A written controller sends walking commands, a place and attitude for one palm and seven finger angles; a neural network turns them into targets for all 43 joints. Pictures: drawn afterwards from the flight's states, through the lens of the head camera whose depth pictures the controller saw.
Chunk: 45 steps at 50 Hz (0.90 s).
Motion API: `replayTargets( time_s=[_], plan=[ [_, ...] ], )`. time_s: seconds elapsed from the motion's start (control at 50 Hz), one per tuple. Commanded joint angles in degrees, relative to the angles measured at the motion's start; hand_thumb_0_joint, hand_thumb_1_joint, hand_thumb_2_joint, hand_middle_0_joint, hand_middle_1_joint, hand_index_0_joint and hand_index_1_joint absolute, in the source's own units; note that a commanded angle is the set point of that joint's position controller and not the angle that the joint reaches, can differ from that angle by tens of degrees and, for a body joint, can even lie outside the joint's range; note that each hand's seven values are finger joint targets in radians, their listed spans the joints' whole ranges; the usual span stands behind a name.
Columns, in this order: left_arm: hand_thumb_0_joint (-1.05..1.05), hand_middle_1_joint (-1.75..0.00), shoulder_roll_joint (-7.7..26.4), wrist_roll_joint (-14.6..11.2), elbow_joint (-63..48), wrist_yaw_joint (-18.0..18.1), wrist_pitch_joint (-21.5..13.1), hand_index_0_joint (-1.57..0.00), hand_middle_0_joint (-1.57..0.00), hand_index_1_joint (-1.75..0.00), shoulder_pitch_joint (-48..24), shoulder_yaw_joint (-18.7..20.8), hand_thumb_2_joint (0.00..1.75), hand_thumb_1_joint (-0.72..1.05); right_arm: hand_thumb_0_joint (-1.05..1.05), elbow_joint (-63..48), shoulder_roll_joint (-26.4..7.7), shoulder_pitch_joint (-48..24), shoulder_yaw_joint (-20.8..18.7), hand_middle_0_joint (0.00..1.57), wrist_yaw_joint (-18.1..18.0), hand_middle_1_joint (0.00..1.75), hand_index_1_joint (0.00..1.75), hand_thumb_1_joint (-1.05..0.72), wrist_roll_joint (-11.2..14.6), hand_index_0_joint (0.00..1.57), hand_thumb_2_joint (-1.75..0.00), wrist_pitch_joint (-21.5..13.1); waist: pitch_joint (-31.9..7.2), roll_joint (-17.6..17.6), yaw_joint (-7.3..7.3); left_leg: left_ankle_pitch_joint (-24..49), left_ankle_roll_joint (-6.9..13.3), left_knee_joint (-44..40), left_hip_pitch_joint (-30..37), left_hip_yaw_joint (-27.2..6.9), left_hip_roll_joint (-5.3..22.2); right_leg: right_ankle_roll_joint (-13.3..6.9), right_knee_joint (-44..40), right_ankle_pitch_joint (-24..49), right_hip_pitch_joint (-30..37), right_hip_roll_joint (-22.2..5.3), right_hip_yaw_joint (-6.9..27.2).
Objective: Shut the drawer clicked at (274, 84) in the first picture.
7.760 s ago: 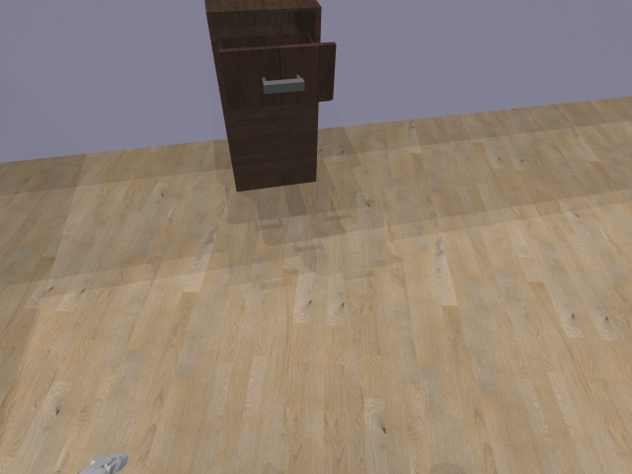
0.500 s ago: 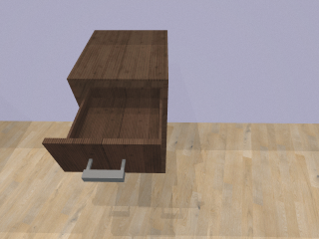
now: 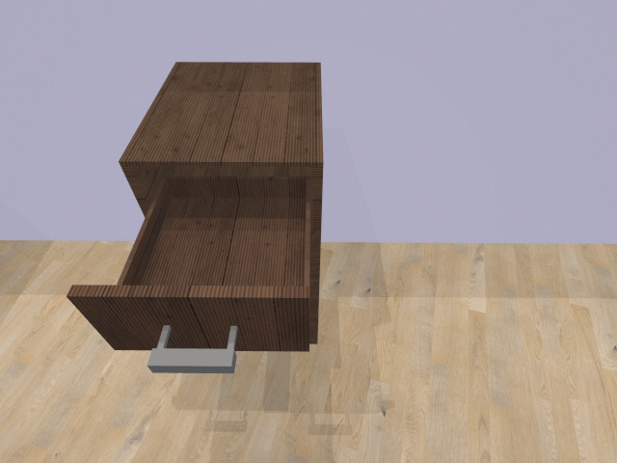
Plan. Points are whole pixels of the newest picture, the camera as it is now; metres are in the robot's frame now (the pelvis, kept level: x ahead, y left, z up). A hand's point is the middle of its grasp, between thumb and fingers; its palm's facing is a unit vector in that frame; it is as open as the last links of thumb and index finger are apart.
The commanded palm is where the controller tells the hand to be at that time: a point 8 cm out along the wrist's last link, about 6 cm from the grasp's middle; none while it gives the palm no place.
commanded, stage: come to a stop and stand still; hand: left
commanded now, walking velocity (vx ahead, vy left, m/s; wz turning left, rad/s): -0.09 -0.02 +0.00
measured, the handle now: (196, 346) +0.30 +0.20 -0.08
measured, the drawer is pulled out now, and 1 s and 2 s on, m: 0.30 0.30 0.30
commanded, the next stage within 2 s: look again from close up in 1.72 s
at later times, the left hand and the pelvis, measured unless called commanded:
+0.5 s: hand out of the picture -0.05 +0.20 -0.18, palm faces +0.01 -0.98 -0.18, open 7.4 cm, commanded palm none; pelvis -0.08 +0.03 +0.00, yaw +0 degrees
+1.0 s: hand out of the picture -0.15 +0.21 -0.18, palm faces +0.06 -0.99 -0.13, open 7.4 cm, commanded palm none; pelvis -0.08 +0.06 +0.00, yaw +1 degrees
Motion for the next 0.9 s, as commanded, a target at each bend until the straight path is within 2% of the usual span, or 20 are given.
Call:
replayTargets(
  time_s=[0.0,0.04,0.08,0.1,0.12,0.14,0.16,0.18,0.22,0.24,0.26,0.28,0.3,0.32,0.36,0.4,0.44,0.56,0.7,0.88],
  plan=[
    [0.0,-0.3,6.76,-0.34,-2.62,0.85,-0.16,-0.2,-0.2,-0.3,5.11,1.34,0.9,0.9,0.0,-1.97,-5.77,4.35,-1.41,0.2,-0.37,0.3,0.3,-0.9,0.28,0.2,-0.9,-0.47,-0.23,-0.53,0.32,35.66,1.14,-3.56,2.78,-4.93,7.45,0.39,-1.85,41.18,-1.1,-8.65,5.14],
    [0.0,-0.3,6.4,-0.26,-2.98,0.83,-0.08,-0.2,-0.2,-0.3,4.52,1.27,0.9,0.9,0.0,-2.24,-5.89,3.56,-1.48,0.2,-0.24,0.3,0.3,-0.9,0.2,0.2,-0.9,-0.48,0.45,0.9,0.57,35.94,1.38,-4.53,3.63,-5.43,8.16,0.45,-3.6,33.67,-2.75,-7.95,5.55],
    [0.0,-0.3,6.59,-0.16,-3.09,0.75,-0.12,-0.2,-0.2,-0.3,4.38,1.14,0.9,0.9,0.0,-2.25,-5.58,2.87,-1.19,0.2,-0.01,0.3,0.3,-0.9,0.19,0.2,-0.9,-0.34,1.49,-0.49,0.8,30.13,1.29,-5.76,2.31,-5.89,7.9,0.27,-5.8,30.88,-2.47,-8.07,6.23],
    [0.0,-0.3,9.78,1.08,-2.26,2.77,-1.36,-0.2,-0.2,-0.3,6.22,1.81,0.9,0.9,0.0,-7.22,-9.07,-2.0,-2.38,0.2,0.61,0.3,0.3,-0.9,0.56,0.2,-0.9,-0.1,6.18,-9.16,1.81,31.76,-0.48,10.8,-7.02,-1.89,7.21,5.35,-6.5,58.31,-5.74,-9.67,7.0],
    [0.0,-0.3,12.18,1.39,-3.06,2.62,-1.98,-0.2,-0.2,-0.3,8.19,2.83,0.9,0.9,0.0,-10.58,-7.28,-2.5,-1.97,0.2,0.94,0.3,0.3,-0.9,0.46,0.2,-0.9,-0.35,1.86,-7.14,1.99,15.67,-1.38,13.64,-13.98,0.59,2.13,3.34,-3.24,80.05,6.32,-12.89,9.38],
    [0.0,-0.3,11.73,0.65,-4.04,1.99,-2.17,-0.2,-0.2,-0.3,7.64,2.09,0.9,0.9,0.0,-10.08,-3.74,-0.79,-1.26,0.2,1.23,0.3,0.3,-0.9,0.41,0.2,-0.9,-0.24,-2.75,-9.04,0.89,-3.32,0.11,11.59,-14.94,-1.69,1.39,1.12,-0.41,85.96,9.96,-16.69,11.46],
    [0.0,-0.3,9.89,0.58,-4.95,1.73,-2.31,-0.2,-0.2,-0.3,5.01,1.1,0.9,0.9,0.0,-9.45,-4.34,0.26,-1.7,0.2,1.23,0.3,0.3,-0.9,0.03,0.2,-0.9,-0.08,-6.34,-8.03,-0.94,-5.08,0.24,9.28,-13.8,-1.28,0.76,-1.21,1.54,87.46,11.5,-15.82,8.88],
    [0.0,-0.3,9.93,0.31,-6.16,1.53,-1.93,-0.2,-0.2,-0.3,3.2,1.08,0.9,0.9,0.0,-9.24,-4.94,1.27,-1.91,0.2,1.29,0.3,0.3,-0.9,0.02,0.2,-0.9,0.28,-8.58,-6.92,-1.64,-1.83,0.2,6.17,-9.99,-0.59,0.62,-2.86,2.62,80.29,10.54,-14.55,7.34],
    [0.0,-0.3,10.7,-0.56,-7.83,0.9,-1.0,-0.2,-0.2,-0.3,-0.6,0.9,0.9,0.9,0.0,-8.39,-5.82,2.98,-2.23,0.2,1.51,0.3,0.3,-0.9,-0.08,0.2,-0.9,0.56,-9.84,-1.88,-2.64,10.82,0.31,0.5,-1.38,-1.4,1.17,-2.32,4.28,53.1,3.75,-11.09,6.35],
    [0.0,-0.3,9.39,-0.76,-8.35,0.65,-0.32,-0.2,-0.2,-0.3,-1.3,0.58,0.9,0.9,0.0,-8.7,-6.91,1.49,-2.23,0.2,1.38,0.3,0.3,-0.9,-0.15,0.2,-0.9,0.93,-5.91,0.85,-2.05,12.8,0.95,0.45,-0.82,-4.16,3.93,-1.53,0.97,32.07,-2.65,-9.18,6.12],
    [0.0,-0.3,8.62,-0.58,-8.42,0.41,0.44,-0.2,-0.2,-0.3,-1.31,0.47,0.9,0.9,0.0,-9.93,-7.78,-1.01,-2.01,0.2,1.47,0.3,0.3,-0.9,-0.32,0.2,-0.9,1.25,0.23,3.58,-0.6,7.82,1.89,-2.6,-5.63,-8.1,6.7,-0.79,-4.02,12.72,-6.85,-7.48,6.36],
    [0.0,-0.3,8.39,0.08,-8.39,0.29,0.72,-0.2,-0.2,-0.3,-0.63,0.53,0.9,0.9,0.0,-11.06,-8.18,-2.81,-1.98,0.2,1.9,0.3,0.3,-0.9,-0.55,0.2,-0.9,1.65,7.54,3.35,0.15,-1.62,1.99,-5.11,-10.92,-9.28,6.74,-0.88,-8.66,-1.58,-10.56,-6.75,7.26],
    [0.0,-0.3,8.77,0.56,-8.47,0.16,0.48,-0.2,-0.2,-0.3,0.65,0.48,0.9,0.9,0.0,-11.67,-8.59,-3.23,-1.83,0.2,2.37,0.3,0.3,-0.9,-0.68,0.2,-0.9,1.97,11.98,0.63,0.26,-5.58,1.52,-4.54,-13.29,-8.94,5.46,-1.45,-11.97,-9.67,-14.72,-6.87,9.36],
    [0.0,-0.3,9.39,0.74,-8.19,0.16,0.66,-0.2,-0.2,-0.3,0.22,0.55,0.9,0.9,0.0,-11.43,-8.35,-2.82,-1.86,0.2,2.58,0.3,0.3,-0.9,-0.81,0.2,-0.9,2.14,13.88,2.49,-0.19,-4.72,1.26,-4.27,-13.16,-8.78,4.41,-1.94,-11.8,-10.62,-17.08,-7.34,9.71],
    [0.0,-0.3,9.77,0.58,-8.2,0.07,0.63,-0.2,-0.2,-0.3,0.02,0.75,0.9,0.9,0.0,-11.0,-8.73,-0.26,-2.0,0.2,2.68,0.3,0.3,-0.9,-0.95,0.2,-0.9,2.19,12.34,-0.17,-0.8,-7.45,1.52,-4.52,-12.27,-9.3,4.37,-2.17,-12.27,-15.66,-18.27,-7.22,10.14],
    [0.0,-0.3,9.72,0.56,-8.77,-0.01,0.83,-0.2,-0.2,-0.3,0.09,1.04,0.9,0.9,0.0,-10.86,-9.33,1.37,-2.14,0.2,2.7,0.3,0.3,-0.9,-1.17,0.2,-0.9,2.1,11.06,-0.15,-1.0,-8.96,1.74,-5.5,-12.34,-10.02,4.36,-1.83,-11.2,-16.3,-18.43,-6.79,9.32],
    [0.0,-0.3,8.88,0.53,-8.94,-0.1,0.96,-0.2,-0.2,-0.3,1.18,1.05,0.9,0.9,0.0,-10.87,-9.32,1.76,-2.03,0.2,2.55,0.3,0.3,-0.9,-1.25,0.2,-0.9,1.78,9.49,2.21,-0.4,-10.87,2.25,-8.93,-13.35,-11.78,5.47,-1.15,-8.72,-12.41,-15.73,-5.46,7.4],
    [0.0,-0.3,6.81,0.6,-7.54,-0.41,1.03,-0.2,-0.2,-0.3,5.83,0.69,0.9,0.9,0.0,-10.25,-9.85,0.93,-1.99,0.2,2.37,0.3,0.3,-0.9,-0.7,0.2,-0.9,1.07,3.32,2.55,1.7,-14.63,3.54,-15.52,-14.28,-16.0,7.8,0.1,-3.37,-3.34,-7.39,-3.28,3.12],
    [0.0,-0.3,5.51,0.61,-5.16,-0.33,0.65,-0.2,-0.2,-0.3,8.38,0.33,0.9,0.9,0.0,-7.34,-8.28,2.23,-1.91,0.2,2.33,0.3,0.3,-0.9,-0.35,0.2,-0.9,1.04,4.99,-0.1,1.61,-12.33,3.3,-15.43,-13.28,-14.8,6.75,-0.13,-6.24,-3.04,-8.6,-4.58,4.7],
    [0.0,-0.3,4.07,0.68,-2.09,-0.13,0.2,-0.2,-0.2,-0.3,11.06,-0.19,0.9,0.9,0.0,-4.45,-7.25,2.67,-1.76,0.2,2.2,0.3,0.3,-0.9,-0.04,0.2,-0.9,0.77,5.24,0.92,1.13,-10.61,3.06,-16.59,-10.0,-15.23,6.88,0.25,-6.79,-0.26,-10.18,-4.69,5.04]
  ],
)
